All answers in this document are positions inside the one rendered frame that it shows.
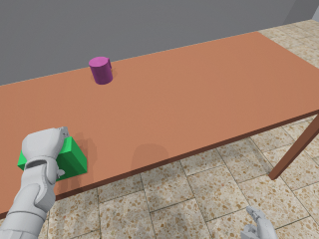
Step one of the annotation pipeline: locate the robot right hand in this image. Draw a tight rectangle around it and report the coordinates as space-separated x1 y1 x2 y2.
240 205 278 239

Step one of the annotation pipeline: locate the robot left hand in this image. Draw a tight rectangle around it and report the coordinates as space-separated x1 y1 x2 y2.
22 126 70 179

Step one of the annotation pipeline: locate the sponge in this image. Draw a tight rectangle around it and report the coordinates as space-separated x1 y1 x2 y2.
17 136 88 181

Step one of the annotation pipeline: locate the robot left forearm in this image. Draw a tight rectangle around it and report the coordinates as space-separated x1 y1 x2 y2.
0 156 58 239

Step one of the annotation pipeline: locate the table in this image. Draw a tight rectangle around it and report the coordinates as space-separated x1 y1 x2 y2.
0 31 319 220

